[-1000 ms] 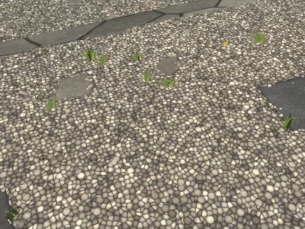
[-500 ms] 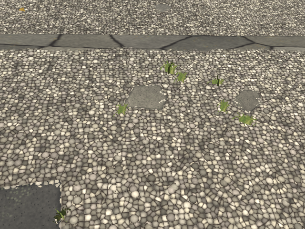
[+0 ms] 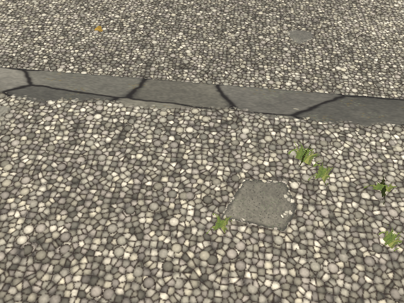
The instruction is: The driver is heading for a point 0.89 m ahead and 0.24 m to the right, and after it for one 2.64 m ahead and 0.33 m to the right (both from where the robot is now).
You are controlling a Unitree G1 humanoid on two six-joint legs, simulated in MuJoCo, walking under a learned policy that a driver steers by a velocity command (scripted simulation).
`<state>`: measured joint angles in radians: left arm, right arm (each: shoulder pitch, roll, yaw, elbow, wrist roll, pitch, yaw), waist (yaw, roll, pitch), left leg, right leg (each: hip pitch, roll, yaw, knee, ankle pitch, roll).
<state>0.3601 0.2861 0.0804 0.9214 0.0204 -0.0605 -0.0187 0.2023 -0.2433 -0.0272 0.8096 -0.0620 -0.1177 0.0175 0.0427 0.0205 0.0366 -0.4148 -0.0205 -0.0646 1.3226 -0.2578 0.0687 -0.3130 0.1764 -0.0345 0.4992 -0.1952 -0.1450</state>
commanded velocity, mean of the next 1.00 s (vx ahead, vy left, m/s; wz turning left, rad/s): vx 1.00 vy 0.00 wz -0.75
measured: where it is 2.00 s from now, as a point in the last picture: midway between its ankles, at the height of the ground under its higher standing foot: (358, 81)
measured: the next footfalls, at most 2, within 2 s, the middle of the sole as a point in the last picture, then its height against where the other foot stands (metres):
left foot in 0.28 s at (169, 300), level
right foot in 0.74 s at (274, 226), level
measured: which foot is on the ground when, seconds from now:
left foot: up 0.00-0.26, down 0.28-0.74, up 0.76-1.00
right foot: down 0.00-0.30, up 0.32-0.72, down 0.74-1.00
